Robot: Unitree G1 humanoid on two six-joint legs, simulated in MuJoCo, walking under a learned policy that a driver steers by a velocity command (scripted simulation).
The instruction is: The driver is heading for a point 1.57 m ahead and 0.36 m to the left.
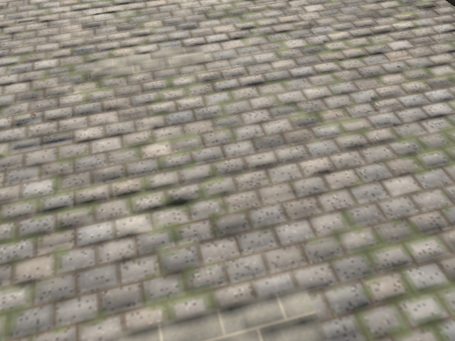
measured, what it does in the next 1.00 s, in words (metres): goes down, turning left: left foot 0.19 m lower, then right foot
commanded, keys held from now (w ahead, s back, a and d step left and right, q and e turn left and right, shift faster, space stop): w+q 0.60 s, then w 0.18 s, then w+e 0.22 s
